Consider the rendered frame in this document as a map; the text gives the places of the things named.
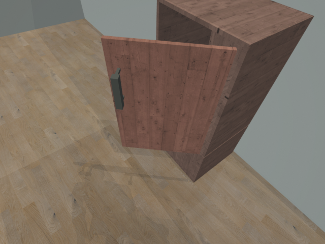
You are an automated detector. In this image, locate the handle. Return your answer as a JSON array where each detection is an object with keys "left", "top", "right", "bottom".
[{"left": 110, "top": 68, "right": 124, "bottom": 110}]

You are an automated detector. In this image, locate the cupboard door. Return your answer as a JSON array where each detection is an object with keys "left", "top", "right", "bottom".
[{"left": 101, "top": 36, "right": 237, "bottom": 154}]

